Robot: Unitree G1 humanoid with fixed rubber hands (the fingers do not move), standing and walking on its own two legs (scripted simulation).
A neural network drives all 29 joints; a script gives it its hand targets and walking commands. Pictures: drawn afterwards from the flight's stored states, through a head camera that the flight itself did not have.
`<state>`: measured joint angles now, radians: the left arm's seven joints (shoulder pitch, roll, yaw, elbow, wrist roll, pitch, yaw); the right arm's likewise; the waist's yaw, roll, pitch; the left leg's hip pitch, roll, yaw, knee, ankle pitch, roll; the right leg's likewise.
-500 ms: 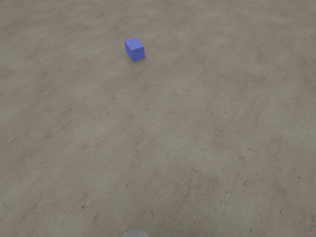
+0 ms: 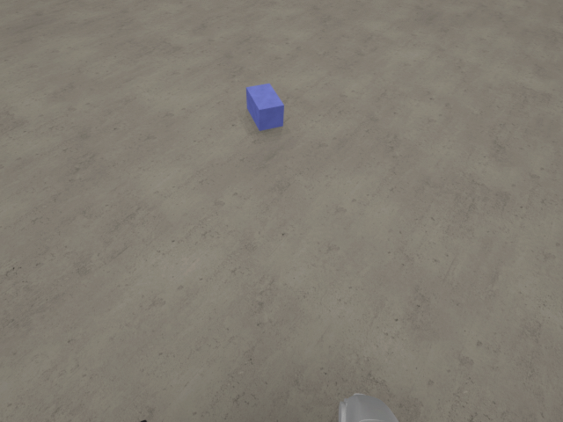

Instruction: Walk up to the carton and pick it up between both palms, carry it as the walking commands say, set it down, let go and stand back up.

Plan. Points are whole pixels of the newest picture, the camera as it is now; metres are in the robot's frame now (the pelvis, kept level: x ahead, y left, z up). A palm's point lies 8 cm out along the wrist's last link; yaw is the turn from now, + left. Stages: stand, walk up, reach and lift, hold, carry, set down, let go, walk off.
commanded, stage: walk up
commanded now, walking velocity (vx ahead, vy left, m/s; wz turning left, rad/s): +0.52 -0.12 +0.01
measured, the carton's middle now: (264, 106) +1.84 +0.08 -0.72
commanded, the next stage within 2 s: none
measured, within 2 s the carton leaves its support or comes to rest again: neither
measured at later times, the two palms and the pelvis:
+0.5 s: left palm (197, 328) +0.30 +0.17 -0.14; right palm (456, 364) +0.24 -0.30 -0.16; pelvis +0.26 -0.06 -0.01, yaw -1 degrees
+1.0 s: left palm (159, 218) +0.55 +0.29 -0.15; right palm (379, 231) +0.51 -0.20 -0.12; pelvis +0.50 +0.04 +0.00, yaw +0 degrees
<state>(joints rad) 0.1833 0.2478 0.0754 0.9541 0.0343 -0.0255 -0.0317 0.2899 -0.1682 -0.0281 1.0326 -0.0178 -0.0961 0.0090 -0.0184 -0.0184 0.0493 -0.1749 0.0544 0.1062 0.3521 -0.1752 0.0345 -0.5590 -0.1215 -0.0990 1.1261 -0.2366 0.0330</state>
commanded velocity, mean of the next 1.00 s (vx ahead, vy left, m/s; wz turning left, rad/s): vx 0.50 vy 0.06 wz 0.02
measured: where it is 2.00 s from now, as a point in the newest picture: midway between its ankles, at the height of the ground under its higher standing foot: (271, 230)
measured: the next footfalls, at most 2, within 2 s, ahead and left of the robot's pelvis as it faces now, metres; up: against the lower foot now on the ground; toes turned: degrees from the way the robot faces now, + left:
right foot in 0.32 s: +0.32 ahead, -0.18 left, +0.00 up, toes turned -10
left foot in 0.78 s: +0.56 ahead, +0.13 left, +0.00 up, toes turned +8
